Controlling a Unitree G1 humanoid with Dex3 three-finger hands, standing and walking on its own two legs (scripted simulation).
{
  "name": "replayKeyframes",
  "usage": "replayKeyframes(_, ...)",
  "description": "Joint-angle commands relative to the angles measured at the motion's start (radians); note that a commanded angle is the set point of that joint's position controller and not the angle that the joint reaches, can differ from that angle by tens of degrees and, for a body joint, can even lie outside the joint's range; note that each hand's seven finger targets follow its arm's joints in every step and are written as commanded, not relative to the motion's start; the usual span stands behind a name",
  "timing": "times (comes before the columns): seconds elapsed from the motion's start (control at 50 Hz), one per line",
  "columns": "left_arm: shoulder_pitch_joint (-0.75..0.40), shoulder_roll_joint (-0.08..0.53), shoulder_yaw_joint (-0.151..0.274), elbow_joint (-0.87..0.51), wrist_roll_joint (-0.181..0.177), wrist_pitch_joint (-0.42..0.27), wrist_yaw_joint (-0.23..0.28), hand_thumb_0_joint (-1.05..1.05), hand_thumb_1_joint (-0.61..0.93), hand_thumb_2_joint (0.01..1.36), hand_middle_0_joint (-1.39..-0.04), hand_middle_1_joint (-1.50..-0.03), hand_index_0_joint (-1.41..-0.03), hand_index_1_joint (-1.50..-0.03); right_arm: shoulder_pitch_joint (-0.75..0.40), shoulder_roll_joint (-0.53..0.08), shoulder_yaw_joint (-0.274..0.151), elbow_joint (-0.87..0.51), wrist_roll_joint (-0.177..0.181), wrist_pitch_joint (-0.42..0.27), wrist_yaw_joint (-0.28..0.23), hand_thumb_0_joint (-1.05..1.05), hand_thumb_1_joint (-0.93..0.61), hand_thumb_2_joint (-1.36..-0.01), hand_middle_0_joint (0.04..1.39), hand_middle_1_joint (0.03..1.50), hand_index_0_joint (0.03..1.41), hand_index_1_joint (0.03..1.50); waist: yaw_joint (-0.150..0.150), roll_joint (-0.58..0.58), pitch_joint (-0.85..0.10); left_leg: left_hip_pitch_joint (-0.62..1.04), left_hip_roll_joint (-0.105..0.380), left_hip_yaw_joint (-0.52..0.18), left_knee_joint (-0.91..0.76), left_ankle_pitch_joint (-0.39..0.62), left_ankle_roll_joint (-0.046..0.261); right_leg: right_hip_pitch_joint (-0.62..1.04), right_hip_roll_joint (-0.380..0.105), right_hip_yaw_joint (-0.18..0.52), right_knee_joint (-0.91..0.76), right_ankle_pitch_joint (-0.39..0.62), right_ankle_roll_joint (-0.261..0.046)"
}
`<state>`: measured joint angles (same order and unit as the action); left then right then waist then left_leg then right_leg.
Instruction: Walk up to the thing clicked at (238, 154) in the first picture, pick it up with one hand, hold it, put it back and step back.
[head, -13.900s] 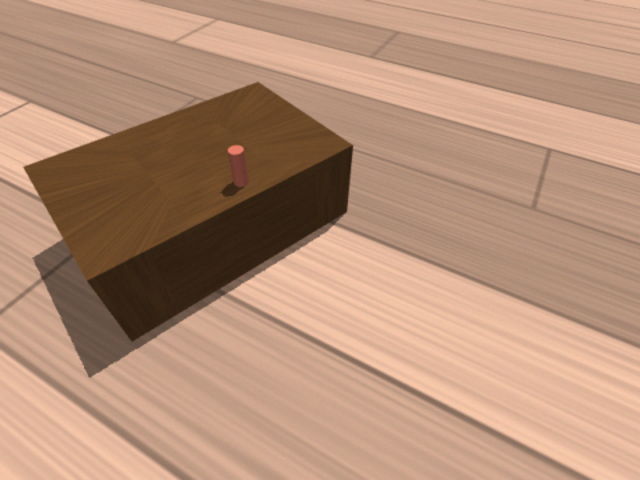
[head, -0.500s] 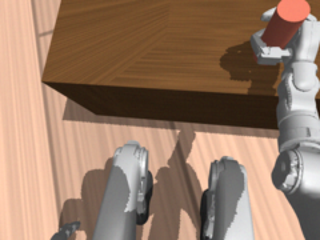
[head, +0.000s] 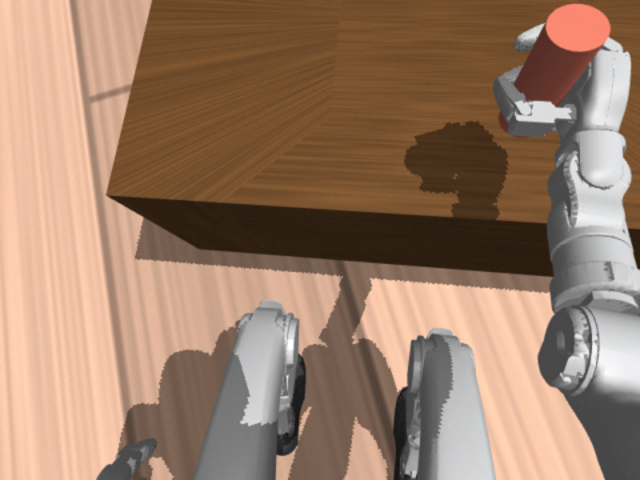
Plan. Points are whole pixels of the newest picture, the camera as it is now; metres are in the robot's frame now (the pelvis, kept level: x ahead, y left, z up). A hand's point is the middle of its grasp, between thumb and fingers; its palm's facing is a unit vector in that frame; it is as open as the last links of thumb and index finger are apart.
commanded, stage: settle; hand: right
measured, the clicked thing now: (544, 80) +0.55 -0.17 +0.02
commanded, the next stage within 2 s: lift in 0.56 s
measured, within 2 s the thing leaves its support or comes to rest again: neither
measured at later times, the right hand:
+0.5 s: hand (536, 72) +0.54 -0.15 +0.04, palm faces +0.06 +1.00 -0.03, open 7.0 cm
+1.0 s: hand (563, 62) +0.53 -0.15 +0.08, palm faces +0.08 +1.00 -0.04, open 7.0 cm
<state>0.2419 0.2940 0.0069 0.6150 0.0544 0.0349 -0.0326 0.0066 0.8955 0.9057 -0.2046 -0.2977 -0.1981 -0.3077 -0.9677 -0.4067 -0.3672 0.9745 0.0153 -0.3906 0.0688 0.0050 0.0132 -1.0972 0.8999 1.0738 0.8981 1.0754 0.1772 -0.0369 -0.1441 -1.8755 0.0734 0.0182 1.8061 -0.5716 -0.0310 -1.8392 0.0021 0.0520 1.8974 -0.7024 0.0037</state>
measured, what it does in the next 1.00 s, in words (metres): rises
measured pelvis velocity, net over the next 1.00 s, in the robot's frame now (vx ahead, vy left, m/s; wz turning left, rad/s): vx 0.01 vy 0.00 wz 0.00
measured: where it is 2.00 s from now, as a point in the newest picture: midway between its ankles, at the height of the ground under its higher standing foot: (346, 439)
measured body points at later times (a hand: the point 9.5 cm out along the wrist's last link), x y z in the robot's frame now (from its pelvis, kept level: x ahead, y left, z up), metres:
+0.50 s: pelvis +0.00 +0.00 +0.03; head +0.21 -0.01 +0.43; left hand +0.05 +0.29 -0.09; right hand +0.54 -0.20 +0.05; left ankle +0.10 +0.14 -0.46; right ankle +0.05 -0.12 -0.46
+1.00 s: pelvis +0.01 +0.00 +0.06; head +0.20 -0.01 +0.47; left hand +0.08 +0.28 -0.06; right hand +0.52 -0.21 +0.09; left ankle +0.10 +0.14 -0.46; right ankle +0.05 -0.12 -0.46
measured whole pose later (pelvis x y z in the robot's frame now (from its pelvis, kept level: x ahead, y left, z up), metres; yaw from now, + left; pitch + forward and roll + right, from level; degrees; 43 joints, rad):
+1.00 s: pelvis +0.01 +0.00 +0.06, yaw +0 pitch +33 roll +3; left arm 0.24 0.26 0.02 0.64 0.04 0.02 -0.02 0.01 0.90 0.91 -0.20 -0.30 -0.20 -0.30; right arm -0.81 -0.34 -0.35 0.88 0.04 -0.40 0.05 0.00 0.01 -1.10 0.90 1.07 0.90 1.08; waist 0.15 -0.04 -0.16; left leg -1.63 0.06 0.03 1.60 -0.54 -0.03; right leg -1.60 -0.02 0.05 1.69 -0.67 0.01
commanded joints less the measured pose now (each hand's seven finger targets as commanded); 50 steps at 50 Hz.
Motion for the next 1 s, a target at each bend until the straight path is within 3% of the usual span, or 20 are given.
replayKeyframes(0.0,0.213,0.195,0.076,-0.022,-0.005,-0.014,0.019,0.000,0.890,0.907,-0.197,-0.298,-0.190,-0.304,-0.487,-0.197,-0.011,-0.291,0.024,-0.094,-0.001,0.000,-0.467,-1.291,1.373,1.417,1.395,1.417,0.033,-0.154,-0.769,0.493,-0.033,0.016,-0.181,0.285,0.073,0.485,0.001,-0.005,-0.262,0.357,-0.015)
replayKeyframes(0.16,0.200,0.182,0.072,-0.023,-0.008,-0.022,0.027,0.000,0.903,0.895,-0.195,-0.299,-0.193,-0.301,-0.457,-0.211,-0.031,-0.235,0.026,-0.096,-0.008,0.000,-0.517,-1.380,1.375,1.479,1.402,1.480,0.026,-0.084,-0.726,0.566,-0.037,0.008,-0.245,0.213,0.064,0.410,0.007,-0.016,-0.299,0.242,-0.028)
replayKeyframes(0.2,0.196,0.181,0.073,-0.018,-0.008,-0.027,0.028,0.000,0.904,0.898,-0.196,-0.300,-0.194,-0.302,-0.427,-0.176,-0.014,-0.194,0.029,-0.092,-0.004,0.000,-0.534,-1.381,1.375,1.477,1.400,1.477,0.033,-0.078,-0.690,0.550,-0.040,0.010,-0.248,0.216,0.065,0.408,0.005,-0.015,-0.303,0.246,-0.028)
replayKeyframes(0.24,0.195,0.163,0.063,-0.022,-0.004,-0.028,0.028,0.000,0.896,0.897,-0.196,-0.299,-0.193,-0.302,-0.469,-0.218,-0.033,-0.251,0.022,-0.108,-0.009,0.000,-0.516,-1.383,1.368,1.478,1.396,1.479,0.019,-0.091,-0.722,0.573,-0.041,0.004,-0.253,0.236,0.065,0.428,0.003,-0.019,-0.306,0.264,-0.029)
replayKeyframes(0.28,0.194,0.180,0.073,-0.015,-0.005,-0.029,0.027,0.000,0.902,0.895,-0.196,-0.301,-0.194,-0.303,-0.407,-0.178,-0.014,-0.161,0.019,-0.099,-0.004,0.000,-0.513,-1.358,1.358,1.457,1.382,1.457,0.033,-0.090,-0.658,0.537,-0.041,0.011,-0.251,0.216,0.067,0.420,0.002,-0.012,-0.316,0.253,-0.025)
replayKeyframes(0.3,0.192,0.172,0.070,-0.021,-0.002,-0.028,0.026,0.000,0.896,0.898,-0.196,-0.299,-0.192,-0.302,-0.433,-0.213,-0.027,-0.210,0.017,-0.110,-0.008,0.000,-0.532,-1.373,1.361,1.465,1.385,1.466,0.018,-0.096,-0.676,0.559,-0.042,0.008,-0.259,0.214,0.067,0.416,0.002,-0.014,-0.322,0.247,-0.028)
replayKeyframes(0.44,0.187,0.181,0.076,-0.025,-0.005,-0.035,0.031,0.000,0.894,0.900,-0.195,-0.298,-0.189,-0.303,-0.404,-0.184,-0.008,-0.207,0.029,-0.110,0.000,0.000,-0.555,-1.395,1.361,1.480,1.385,1.480,0.025,-0.103,-0.720,0.602,-0.042,0.007,-0.280,0.229,0.064,0.464,0.001,-0.014,-0.334,0.258,-0.027)
replayKeyframes(0.46,0.197,0.179,0.076,-0.024,-0.005,-0.036,0.030,0.000,0.895,0.900,-0.195,-0.300,-0.190,-0.304,-0.418,-0.203,-0.030,-0.243,0.034,-0.115,-0.004,0.000,-0.546,-1.386,1.362,1.476,1.386,1.476,0.022,-0.093,-0.742,0.618,-0.044,0.005,-0.283,0.254,0.064,0.477,-0.001,-0.015,-0.336,0.282,-0.027)
replayKeyframes(0.54,0.191,0.164,0.067,-0.019,-0.006,-0.038,0.031,0.000,0.884,0.904,-0.194,-0.297,-0.186,-0.305,-0.465,-0.197,-0.006,-0.296,0.031,-0.125,-0.006,0.000,-0.572,-1.394,1.366,1.478,1.389,1.478,0.017,-0.134,-0.745,0.592,-0.046,0.012,-0.290,0.241,0.069,0.529,-0.002,-0.008,-0.363,0.290,-0.020)
replayKeyframes(0.64,0.193,0.177,0.077,-0.007,-0.003,-0.041,0.033,0.000,0.889,0.905,-0.193,-0.298,-0.187,-0.305,-0.364,-0.165,-0.005,-0.184,0.033,-0.120,-0.005,0.000,-0.583,-1.412,1.368,1.490,1.392,1.491,0.028,-0.089,-0.688,0.620,-0.046,0.010,-0.295,0.275,0.068,0.487,-0.002,-0.010,-0.353,0.307,-0.024)
replayKeyframes(0.66,0.187,0.169,0.072,-0.015,-0.003,-0.040,0.031,0.000,0.894,0.904,-0.205,-0.301,-0.203,-0.302,-0.424,-0.212,-0.027,-0.271,0.033,-0.133,-0.006,0.000,-0.503,-1.359,1.402,1.474,1.417,1.474,0.013,-0.106,-0.725,0.632,-0.046,0.005,-0.299,0.269,0.067,0.493,-0.001,-0.014,-0.358,0.299,-0.025)
replayKeyframes(0.72,0.189,0.184,0.081,-0.009,-0.003,-0.043,0.030,0.000,0.900,0.903,-0.201,-0.301,-0.202,-0.299,-0.358,-0.149,-0.005,-0.225,0.041,-0.122,-0.002,0.000,-0.529,-1.333,1.390,1.444,1.400,1.444,0.014,-0.132,-0.702,0.583,-0.046,0.018,-0.290,0.294,0.073,0.573,-0.005,-0.001,-0.370,0.376,-0.014)
replayKeyframes(0.78,0.186,0.152,0.064,-0.027,-0.005,-0.038,0.026,0.000,0.895,0.906,-0.199,-0.298,-0.198,-0.298,-0.399,-0.189,-0.013,-0.321,0.028,-0.130,-0.009,0.000,-0.531,-1.334,1.396,1.448,1.406,1.448,-0.006,-0.151,-0.759,0.626,-0.048,0.017,-0.306,0.300,0.074,0.616,-0.006,-0.004,-0.393,0.387,-0.012)
replayKeyframes(0.84,0.184,0.179,0.091,-0.022,-0.012,-0.042,0.031,0.000,0.896,0.906,-0.199,-0.298,-0.197,-0.298,-0.295,-0.131,0.002,-0.248,0.040,-0.109,-0.008,0.000,-0.542,-1.335,1.389,1.444,1.400,1.445,0.011,-0.073,-0.737,0.707,-0.046,0.013,-0.345,0.289,0.065,0.567,0.001,-0.013,-0.408,0.322,-0.022)
replayKeyframes(0.86,0.179,0.161,0.079,-0.030,-0.012,-0.042,0.030,0.000,0.886,0.910,-0.199,-0.297,-0.195,-0.300,-0.317,-0.150,-0.013,-0.340,0.047,-0.116,-0.011,0.000,-0.532,-1.336,1.396,1.450,1.407,1.450,-0.008,-0.094,-0.757,0.716,-0.048,0.014,-0.343,0.305,0.069,0.585,0.000,-0.010,-0.422,0.349,-0.018)
replayKeyframes(0.9,0.182,0.166,0.082,-0.030,-0.017,-0.041,0.032,0.000,0.893,0.906,-0.197,-0.296,-0.195,-0.297,-0.292,-0.169,-0.026,-0.352,0.045,-0.106,-0.018,0.000,-0.542,-1.338,1.402,1.454,1.413,1.454,-0.015,-0.097,-0.768,0.723,-0.051,0.018,-0.358,0.309,0.068,0.644,-0.003,-0.005,-0.438,0.374,-0.016)
replayKeyframes(0.92,0.171,0.155,0.078,-0.041,-0.021,-0.040,0.032,0.000,0.887,0.910,-0.196,-0.294,-0.192,-0.297,-0.276,-0.166,-0.016,-0.378,0.045,-0.105,-0.024,0.000,-0.525,-1.326,1.396,1.445,1.406,1.445,-0.026,-0.094,-0.756,0.747,-0.051,0.018,-0.374,0.302,0.067,0.644,-0.001,-0.006,-0.453,0.364,-0.017)
replayKeyframes(0.94,0.174,0.175,0.094,-0.027,-0.021,-0.042,0.035,0.000,0.894,0.905,-0.195,-0.295,-0.193,-0.296,-0.221,-0.116,0.005,-0.322,0.050,-0.094,-0.021,0.000,-0.511,-1.329,1.389,1.446,1.401,1.446,-0.007,-0.068,-0.732,0.751,-0.051,0.018,-0.381,0.306,0.066,0.643,-0.001,-0.005,-0.454,0.359,-0.017)
replayKeyframes(0.96,0.164,0.148,0.078,-0.038,-0.021,-0.042,0.035,0.000,0.890,0.909,-0.195,-0.294,-0.192,-0.297,-0.265,-0.165,-0.019,-0.430,0.051,-0.107,-0.031,0.000,-0.507,-1.326,1.393,1.447,1.405,1.447,-0.034,-0.091,-0.741,0.776,-0.052,0.013,-0.389,0.318,0.066,0.641,-0.002,-0.014,-0.460,0.366,-0.019)
replayKeyframes(0.98,0.162,0.138,0.073,-0.038,-0.025,-0.045,0.033,0.000,0.891,0.908,-0.195,-0.293,-0.192,-0.296,-0.255,-0.121,0.009,-0.412,0.053,-0.103,-0.030,0.000,-0.515,-1.324,1.390,1.442,1.401,1.442,-0.023,-0.075,-0.742,0.784,-0.051,0.014,-0.398,0.320,0.064,0.662,-0.002,-0.013,-0.471,0.371,-0.019)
